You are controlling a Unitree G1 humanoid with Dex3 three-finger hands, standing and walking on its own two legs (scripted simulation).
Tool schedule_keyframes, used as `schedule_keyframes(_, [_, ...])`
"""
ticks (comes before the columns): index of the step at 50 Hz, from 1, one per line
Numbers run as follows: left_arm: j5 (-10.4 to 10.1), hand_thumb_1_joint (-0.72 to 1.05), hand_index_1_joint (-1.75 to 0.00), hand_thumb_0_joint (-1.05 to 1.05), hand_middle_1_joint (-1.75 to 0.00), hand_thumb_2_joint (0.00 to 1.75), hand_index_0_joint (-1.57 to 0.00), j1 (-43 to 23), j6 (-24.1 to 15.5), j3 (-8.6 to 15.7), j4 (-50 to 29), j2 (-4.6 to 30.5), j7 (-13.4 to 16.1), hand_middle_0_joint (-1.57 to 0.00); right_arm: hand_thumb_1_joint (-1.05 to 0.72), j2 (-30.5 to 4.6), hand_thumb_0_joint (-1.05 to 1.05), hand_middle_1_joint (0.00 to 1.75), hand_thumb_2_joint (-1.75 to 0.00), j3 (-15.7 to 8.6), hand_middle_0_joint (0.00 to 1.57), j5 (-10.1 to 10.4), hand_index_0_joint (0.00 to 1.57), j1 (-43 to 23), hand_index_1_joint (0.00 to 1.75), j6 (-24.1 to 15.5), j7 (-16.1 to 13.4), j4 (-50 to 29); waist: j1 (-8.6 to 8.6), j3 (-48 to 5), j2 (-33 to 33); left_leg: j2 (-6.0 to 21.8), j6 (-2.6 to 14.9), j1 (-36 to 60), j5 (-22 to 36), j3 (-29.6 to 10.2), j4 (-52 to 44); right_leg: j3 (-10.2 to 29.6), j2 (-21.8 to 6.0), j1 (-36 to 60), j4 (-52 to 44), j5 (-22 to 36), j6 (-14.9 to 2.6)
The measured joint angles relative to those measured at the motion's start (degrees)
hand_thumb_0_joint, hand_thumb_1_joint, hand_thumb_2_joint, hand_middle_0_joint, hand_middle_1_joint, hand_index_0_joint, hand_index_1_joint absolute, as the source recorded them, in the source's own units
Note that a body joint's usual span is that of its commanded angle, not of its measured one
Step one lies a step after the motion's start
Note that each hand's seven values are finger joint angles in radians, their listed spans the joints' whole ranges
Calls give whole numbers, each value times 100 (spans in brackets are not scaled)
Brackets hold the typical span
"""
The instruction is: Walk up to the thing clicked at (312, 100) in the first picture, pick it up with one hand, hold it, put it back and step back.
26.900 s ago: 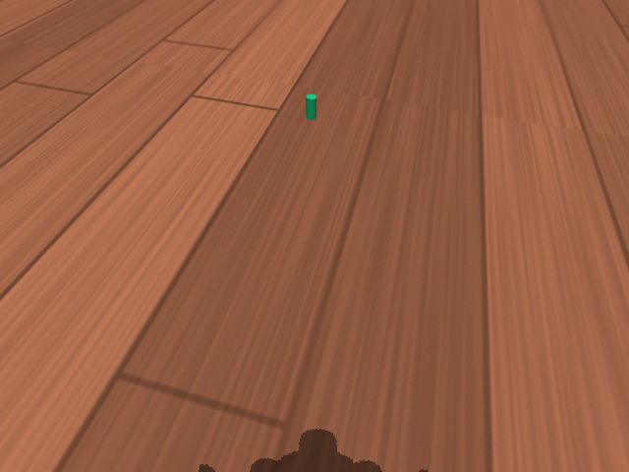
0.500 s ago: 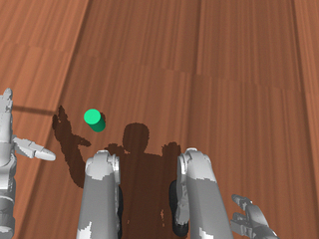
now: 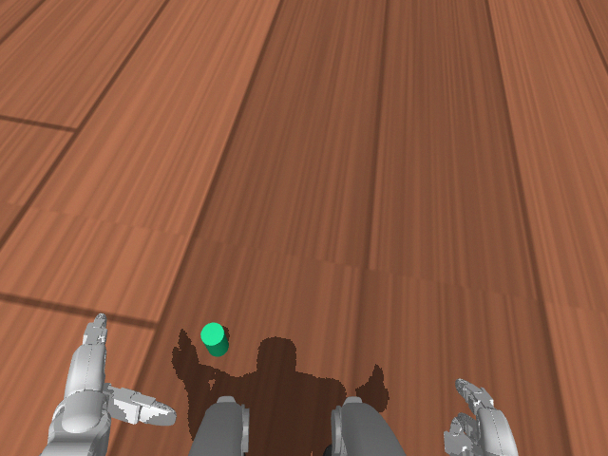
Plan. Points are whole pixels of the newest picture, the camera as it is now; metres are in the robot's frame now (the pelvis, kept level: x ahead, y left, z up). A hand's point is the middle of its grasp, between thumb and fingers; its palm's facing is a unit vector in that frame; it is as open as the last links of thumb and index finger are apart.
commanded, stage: home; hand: left
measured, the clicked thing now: (215, 340) +0.41 +0.19 -0.59
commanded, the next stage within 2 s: stand in 1.90 s
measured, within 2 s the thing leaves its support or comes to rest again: neither
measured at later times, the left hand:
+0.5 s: hand (119, 416) +0.18 +0.19 +0.00, palm faces +0.13 -0.95 -0.30, open 17.5 cm
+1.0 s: hand (134, 428) +0.17 +0.18 +0.01, palm faces +0.12 -0.95 -0.29, open 17.4 cm
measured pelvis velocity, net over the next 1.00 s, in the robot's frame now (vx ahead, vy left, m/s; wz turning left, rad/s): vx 0.01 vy -0.01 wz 0.02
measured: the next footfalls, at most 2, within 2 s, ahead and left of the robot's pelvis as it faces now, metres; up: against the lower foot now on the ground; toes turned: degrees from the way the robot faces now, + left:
none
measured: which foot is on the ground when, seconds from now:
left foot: down 0.00-1.00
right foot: down 0.00-1.00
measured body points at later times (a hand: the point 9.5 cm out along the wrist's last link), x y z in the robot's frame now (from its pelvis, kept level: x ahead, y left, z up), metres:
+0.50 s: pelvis +0.02 +0.01 +0.06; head +0.04 +0.01 +0.51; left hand +0.17 +0.24 +0.03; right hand +0.20 -0.22 +0.00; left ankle +0.02 +0.13 -0.62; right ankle +0.02 -0.13 -0.62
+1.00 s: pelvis +0.01 -0.01 +0.06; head +0.02 -0.01 +0.51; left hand +0.16 +0.23 +0.03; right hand +0.17 -0.25 -0.01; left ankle +0.02 +0.13 -0.62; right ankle +0.02 -0.13 -0.63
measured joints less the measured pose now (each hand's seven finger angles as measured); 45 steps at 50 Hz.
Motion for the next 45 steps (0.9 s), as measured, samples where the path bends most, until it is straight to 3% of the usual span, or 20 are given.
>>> schedule_keyframes(11, [-117,-54,-5,-1,-6,5,-6,1537,539,-559,-1617,-291,164,-6,-90,133,1,31,-90,61,20,-4,20,469,30,-245,-271,-203,64,4,154,-15,69,1854,323,130,-1395,69,-3,1869,-1480,392,80])
schedule_keyframes(18, [-119,-55,-5,-1,-5,5,-6,2118,621,-685,-2230,-414,72,-6,-90,156,1,31,-90,87,20,-47,20,412,30,-450,-310,-381,159,43,202,-46,79,2334,405,140,-1712,66,-28,2357,-1798,468,98])
schedule_keyframes(28, [-66,-55,-5,-1,-5,5,-6,2063,656,-632,-2149,-427,-23,-6,-90,123,1,31,-90,101,20,-147,21,272,30,-701,-305,-363,241,230,127,-60,30,2532,481,83,-1822,7,-39,2556,-1856,490,53])
schedule_keyframes(45, [-77,-53,-5,-1,-6,6,-6,2034,562,-615,-1983,-492,-103,-6,-90,66,2,30,-90,50,20,-138,20,459,30,-731,-274,-187,158,290,138,-13,-43,2607,623,67,-1946,-6,11,2586,-1895,588,-28])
